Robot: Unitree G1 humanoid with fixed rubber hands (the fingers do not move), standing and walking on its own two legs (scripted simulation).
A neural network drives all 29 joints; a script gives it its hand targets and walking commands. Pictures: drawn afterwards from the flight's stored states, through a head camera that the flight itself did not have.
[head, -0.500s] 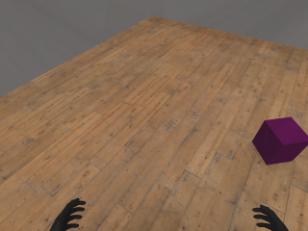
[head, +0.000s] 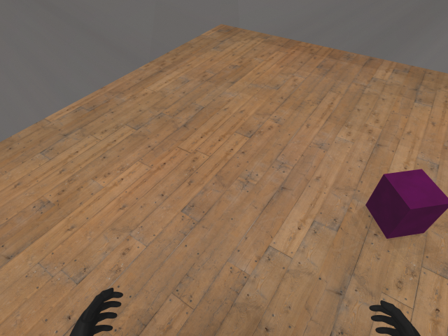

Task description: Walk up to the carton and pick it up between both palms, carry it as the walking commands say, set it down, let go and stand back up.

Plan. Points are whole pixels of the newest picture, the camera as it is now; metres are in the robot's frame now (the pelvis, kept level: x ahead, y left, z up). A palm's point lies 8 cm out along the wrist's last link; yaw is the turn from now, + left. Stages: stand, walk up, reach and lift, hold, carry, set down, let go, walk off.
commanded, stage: walk up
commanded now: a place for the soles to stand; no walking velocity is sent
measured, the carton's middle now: (404, 204) +0.88 -0.82 -0.63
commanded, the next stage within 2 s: none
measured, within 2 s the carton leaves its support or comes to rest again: neither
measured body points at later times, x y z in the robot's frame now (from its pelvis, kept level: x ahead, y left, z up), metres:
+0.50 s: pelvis +0.03 -0.11 +0.00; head +0.05 -0.13 +0.45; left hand +0.25 +0.17 -0.05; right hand +0.09 -0.47 -0.06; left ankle +0.06 +0.03 -0.67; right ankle +0.06 -0.22 -0.72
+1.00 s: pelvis +0.10 -0.21 +0.00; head +0.12 -0.22 +0.44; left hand +0.36 +0.02 -0.07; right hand +0.08 -0.57 -0.07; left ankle +0.14 -0.04 -0.68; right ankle +0.10 -0.35 -0.72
